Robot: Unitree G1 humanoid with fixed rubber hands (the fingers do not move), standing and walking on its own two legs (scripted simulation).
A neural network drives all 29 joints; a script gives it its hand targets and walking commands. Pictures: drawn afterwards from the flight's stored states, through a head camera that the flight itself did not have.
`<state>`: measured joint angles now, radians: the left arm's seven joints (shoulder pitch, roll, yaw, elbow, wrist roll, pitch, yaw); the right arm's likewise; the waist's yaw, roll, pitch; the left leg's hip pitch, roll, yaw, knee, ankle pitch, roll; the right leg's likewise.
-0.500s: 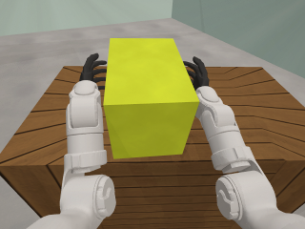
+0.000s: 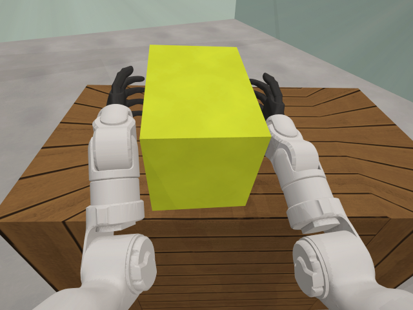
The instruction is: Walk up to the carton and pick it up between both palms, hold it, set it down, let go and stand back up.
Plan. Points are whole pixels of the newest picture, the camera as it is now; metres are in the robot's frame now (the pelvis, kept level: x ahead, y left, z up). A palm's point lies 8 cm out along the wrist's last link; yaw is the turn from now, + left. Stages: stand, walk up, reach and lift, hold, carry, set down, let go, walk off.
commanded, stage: hold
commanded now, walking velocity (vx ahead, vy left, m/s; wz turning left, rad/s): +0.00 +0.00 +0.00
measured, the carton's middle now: (196, 124) +0.40 +0.01 +0.19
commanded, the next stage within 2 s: none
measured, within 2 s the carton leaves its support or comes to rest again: neither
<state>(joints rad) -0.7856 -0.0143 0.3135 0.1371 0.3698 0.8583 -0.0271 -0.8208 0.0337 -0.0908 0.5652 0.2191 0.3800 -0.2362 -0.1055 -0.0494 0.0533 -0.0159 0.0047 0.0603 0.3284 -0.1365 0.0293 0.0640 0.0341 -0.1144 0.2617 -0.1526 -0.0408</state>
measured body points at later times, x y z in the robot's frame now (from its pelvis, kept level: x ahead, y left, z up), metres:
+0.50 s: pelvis -0.01 +0.00 +0.00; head -0.06 +0.02 +0.45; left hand +0.38 +0.14 +0.25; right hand +0.37 -0.13 +0.23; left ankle +0.04 +0.10 -0.75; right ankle +0.01 -0.08 -0.75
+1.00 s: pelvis +0.00 +0.00 +0.00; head -0.06 +0.02 +0.45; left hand +0.38 +0.14 +0.24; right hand +0.38 -0.13 +0.22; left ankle +0.04 +0.10 -0.75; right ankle +0.01 -0.08 -0.75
